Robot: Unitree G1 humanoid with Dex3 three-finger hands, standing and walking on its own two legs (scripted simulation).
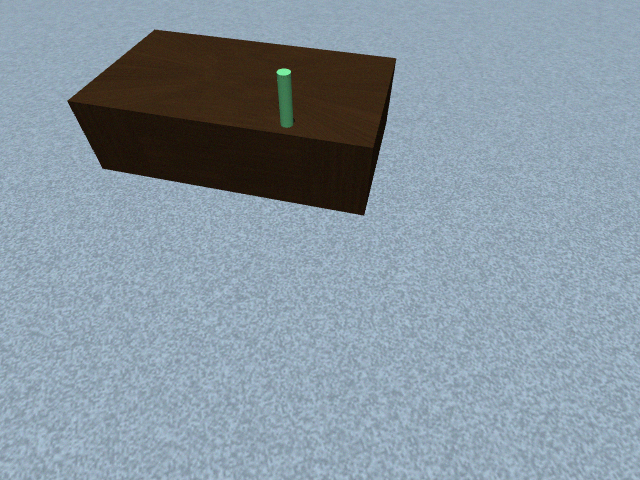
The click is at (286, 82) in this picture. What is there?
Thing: slim round
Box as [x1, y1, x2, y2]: [276, 68, 293, 127]
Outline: 283,68 277,70 276,72 280,122 282,126 288,127 291,126 293,123 290,71 288,69
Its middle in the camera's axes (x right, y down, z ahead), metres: -0.13 -0.53 +1.47
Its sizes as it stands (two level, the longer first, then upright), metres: 0.051 0.051 0.211
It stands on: a support 0.36 m high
